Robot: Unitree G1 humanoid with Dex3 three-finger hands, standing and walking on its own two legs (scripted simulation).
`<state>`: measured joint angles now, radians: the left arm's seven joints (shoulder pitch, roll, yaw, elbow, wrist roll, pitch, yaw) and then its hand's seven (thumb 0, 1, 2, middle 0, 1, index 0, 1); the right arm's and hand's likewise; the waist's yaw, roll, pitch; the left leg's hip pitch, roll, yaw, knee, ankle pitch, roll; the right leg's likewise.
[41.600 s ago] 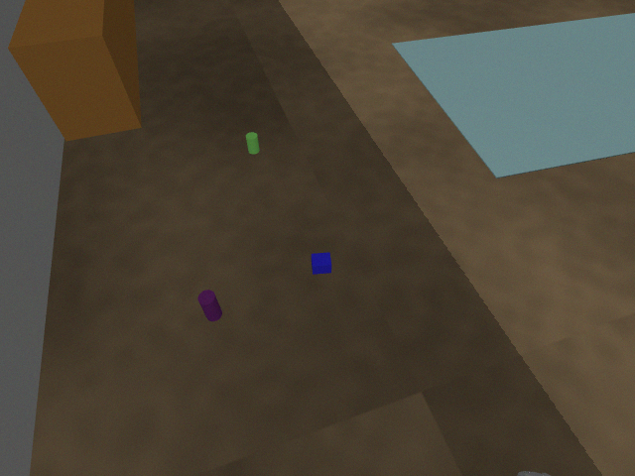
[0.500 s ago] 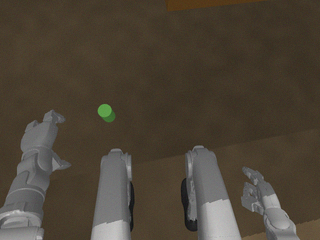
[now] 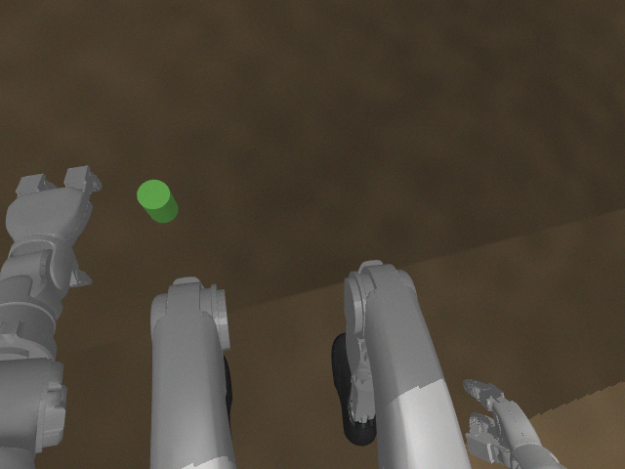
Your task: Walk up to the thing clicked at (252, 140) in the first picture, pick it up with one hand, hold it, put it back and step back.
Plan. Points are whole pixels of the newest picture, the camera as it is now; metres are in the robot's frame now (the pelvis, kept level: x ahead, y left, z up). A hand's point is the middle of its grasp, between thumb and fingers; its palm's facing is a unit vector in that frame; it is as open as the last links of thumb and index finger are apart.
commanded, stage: rise first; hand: left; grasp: from above
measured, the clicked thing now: (159, 202) +0.51 +0.23 -0.33
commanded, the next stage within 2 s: approach in 0.82 s
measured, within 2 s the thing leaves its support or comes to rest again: neither
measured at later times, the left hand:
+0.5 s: hand (93, 227) +0.43 +0.29 -0.20, palm faces -0.46 -0.04 -0.88, open 13.6 cm
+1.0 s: hand (102, 222) +0.44 +0.28 -0.22, palm faces -0.46 -0.05 -0.88, open 13.8 cm
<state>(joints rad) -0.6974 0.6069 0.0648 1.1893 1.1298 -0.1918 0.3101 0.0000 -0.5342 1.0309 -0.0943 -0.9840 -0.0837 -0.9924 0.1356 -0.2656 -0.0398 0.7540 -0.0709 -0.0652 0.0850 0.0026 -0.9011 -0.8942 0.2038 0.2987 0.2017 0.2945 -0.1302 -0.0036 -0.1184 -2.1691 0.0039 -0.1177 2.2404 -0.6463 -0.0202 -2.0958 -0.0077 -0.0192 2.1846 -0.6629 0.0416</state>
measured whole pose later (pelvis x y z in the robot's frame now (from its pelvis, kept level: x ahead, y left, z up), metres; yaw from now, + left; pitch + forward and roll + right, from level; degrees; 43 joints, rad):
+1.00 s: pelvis +0.01 +0.00 -0.04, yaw -1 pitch +35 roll -6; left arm -0.86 0.66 0.09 1.42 1.28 -0.23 0.44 0.00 -0.48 0.95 -0.13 -0.99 -0.13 -0.98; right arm 0.11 -0.25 -0.01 0.78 -0.14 -0.05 0.14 0.00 -0.91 -0.89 0.20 0.30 0.20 0.29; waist -0.19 -0.01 -0.09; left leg -2.30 0.00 -0.14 2.38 -0.69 -0.03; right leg -2.23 0.01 -0.02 2.32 -0.70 0.05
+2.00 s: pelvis +0.01 +0.00 -0.05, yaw -2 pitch +33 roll -8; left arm -0.99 0.65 -0.02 1.53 1.29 -0.21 0.49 0.00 -0.45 0.95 -0.12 -1.07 -0.14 -1.04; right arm 0.08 -0.29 0.04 0.74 -0.16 -0.07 0.13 0.00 -0.91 -0.89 0.20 0.30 0.20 0.29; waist -0.24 -0.04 -0.06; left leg -2.33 -0.01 -0.16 2.41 -0.67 -0.03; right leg -2.24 0.01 -0.04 2.33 -0.68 0.05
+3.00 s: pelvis +0.02 +0.00 -0.08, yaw -7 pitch +31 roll -11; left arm -1.07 0.83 0.10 1.76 1.31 -0.17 0.66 0.00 -0.46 0.95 -0.10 -1.02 -0.11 -1.01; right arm 0.11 -0.32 0.19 0.73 -0.26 -0.21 0.27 0.00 -0.90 -0.89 0.20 0.30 0.20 0.29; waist -0.37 -0.09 0.07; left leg -2.36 0.01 -0.24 2.53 -0.72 -0.03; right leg -2.27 0.05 -0.09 2.39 -0.68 0.07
